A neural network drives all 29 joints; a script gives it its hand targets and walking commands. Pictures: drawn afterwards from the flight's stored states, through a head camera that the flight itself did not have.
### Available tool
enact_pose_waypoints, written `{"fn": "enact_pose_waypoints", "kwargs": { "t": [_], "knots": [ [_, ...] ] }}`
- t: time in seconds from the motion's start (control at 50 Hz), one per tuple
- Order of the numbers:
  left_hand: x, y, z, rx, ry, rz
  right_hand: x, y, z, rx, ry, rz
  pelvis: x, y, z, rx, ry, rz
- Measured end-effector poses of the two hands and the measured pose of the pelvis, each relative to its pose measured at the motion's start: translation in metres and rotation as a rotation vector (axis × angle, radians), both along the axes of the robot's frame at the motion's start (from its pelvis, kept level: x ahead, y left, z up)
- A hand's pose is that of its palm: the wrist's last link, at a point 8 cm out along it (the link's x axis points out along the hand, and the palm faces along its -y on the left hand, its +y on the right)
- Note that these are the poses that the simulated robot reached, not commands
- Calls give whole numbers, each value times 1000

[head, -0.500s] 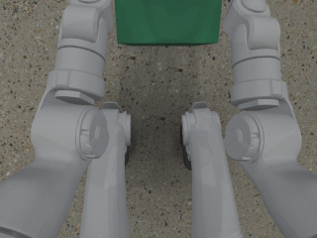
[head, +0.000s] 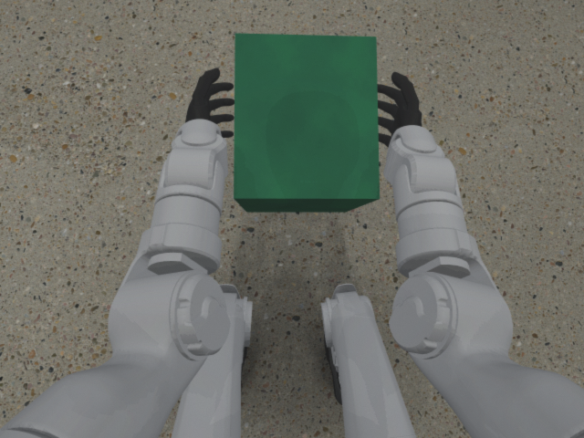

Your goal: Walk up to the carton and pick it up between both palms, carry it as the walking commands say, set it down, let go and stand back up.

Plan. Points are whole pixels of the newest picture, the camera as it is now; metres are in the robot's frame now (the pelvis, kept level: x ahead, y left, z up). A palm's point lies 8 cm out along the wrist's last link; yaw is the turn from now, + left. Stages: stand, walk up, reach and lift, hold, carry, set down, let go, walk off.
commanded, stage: reach and lift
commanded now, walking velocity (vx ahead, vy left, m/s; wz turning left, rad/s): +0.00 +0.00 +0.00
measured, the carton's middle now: (300, 139) +0.51 -0.02 -0.09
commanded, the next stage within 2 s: none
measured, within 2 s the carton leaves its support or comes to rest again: neither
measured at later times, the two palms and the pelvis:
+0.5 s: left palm (188, 111) +0.47 +0.11 +0.05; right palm (421, 135) +0.46 -0.14 +0.03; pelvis +0.02 +0.00 +0.06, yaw -1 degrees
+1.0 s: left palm (153, 113) +0.44 +0.13 +0.10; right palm (441, 97) +0.45 -0.13 +0.11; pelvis +0.06 +0.01 +0.14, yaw +0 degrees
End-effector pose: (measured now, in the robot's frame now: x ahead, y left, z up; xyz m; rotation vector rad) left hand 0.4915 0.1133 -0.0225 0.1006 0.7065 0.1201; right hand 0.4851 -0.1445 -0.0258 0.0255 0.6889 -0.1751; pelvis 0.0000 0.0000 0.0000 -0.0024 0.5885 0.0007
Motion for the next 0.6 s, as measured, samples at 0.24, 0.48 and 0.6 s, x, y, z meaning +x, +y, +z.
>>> {"fn": "enact_pose_waypoints", "kwargs": {
  "t": [0.24,0.48,0.6],
  "knots": [
    [-15,10,5,-37,28,81,-3,13,13,-94,31,84,17,2,33,4,11,-13],
    [-18,0,72,-2,-65,31,-23,3,57,21,-2,-21,22,-2,58,9,-53,-15],
    [-18,-5,88,-8,-49,2,-46,1,54,-31,74,13,27,-2,76,8,-71,-23]
  ]
}}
